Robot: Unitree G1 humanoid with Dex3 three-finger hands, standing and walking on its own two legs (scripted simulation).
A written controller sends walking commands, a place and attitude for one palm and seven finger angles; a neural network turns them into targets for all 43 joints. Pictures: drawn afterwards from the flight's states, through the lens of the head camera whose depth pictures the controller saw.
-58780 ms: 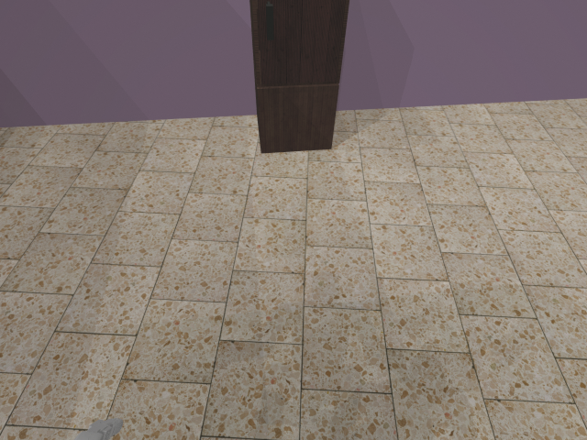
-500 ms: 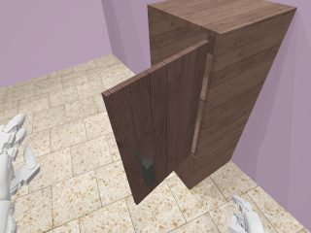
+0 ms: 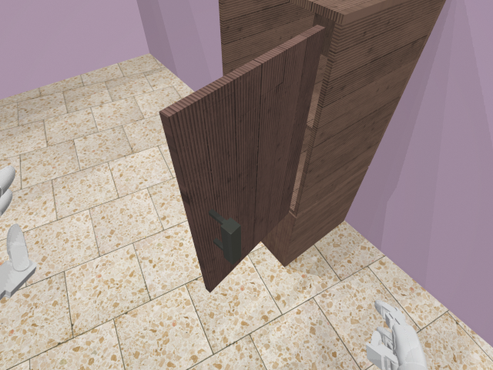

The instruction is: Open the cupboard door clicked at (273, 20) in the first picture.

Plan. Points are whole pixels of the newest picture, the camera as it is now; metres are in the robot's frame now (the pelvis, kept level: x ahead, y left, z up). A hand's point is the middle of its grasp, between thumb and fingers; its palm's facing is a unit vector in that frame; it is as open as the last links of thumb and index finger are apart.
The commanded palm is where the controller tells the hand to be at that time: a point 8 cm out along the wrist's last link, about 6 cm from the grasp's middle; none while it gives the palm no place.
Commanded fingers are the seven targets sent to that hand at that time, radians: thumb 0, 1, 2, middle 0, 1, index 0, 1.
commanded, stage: step back with the hand held close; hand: left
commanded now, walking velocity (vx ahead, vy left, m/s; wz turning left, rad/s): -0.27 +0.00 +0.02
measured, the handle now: (223, 236) +0.38 +0.07 -0.06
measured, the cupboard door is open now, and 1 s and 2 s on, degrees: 100 100 100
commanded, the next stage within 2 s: stop stepping back and stand still in 0.70 s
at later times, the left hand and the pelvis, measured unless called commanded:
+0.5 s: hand out of the picture +0.10 +0.29 +0.16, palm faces +0.47 -0.76 -0.46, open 7.4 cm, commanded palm +0.04 +0.33 +0.18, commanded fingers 0.00 0.90 0.90 -0.20 -0.30 -0.20 -0.30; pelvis -0.08 +0.02 -0.01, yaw +5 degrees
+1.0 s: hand out of the picture +0.00 +0.23 +0.18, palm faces +0.30 -0.80 -0.51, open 7.4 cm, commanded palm -0.05 +0.29 +0.18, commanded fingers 0.00 0.90 0.90 -0.20 -0.30 -0.20 -0.30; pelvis -0.21 +0.00 -0.03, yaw -5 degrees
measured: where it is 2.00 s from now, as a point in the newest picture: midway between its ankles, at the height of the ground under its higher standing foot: outside the picture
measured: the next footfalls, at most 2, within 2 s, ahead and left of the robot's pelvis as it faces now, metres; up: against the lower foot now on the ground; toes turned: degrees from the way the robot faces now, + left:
right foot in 0.90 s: -0.35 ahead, -0.10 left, +0.00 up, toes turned -5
left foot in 1.00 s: -0.01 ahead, +0.08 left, +0.00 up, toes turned -1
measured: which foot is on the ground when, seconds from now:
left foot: down 0.00-0.92, up 0.94-0.98, down 1.00-1.00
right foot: down 0.00-0.50, up 0.52-0.88, down 0.90-1.00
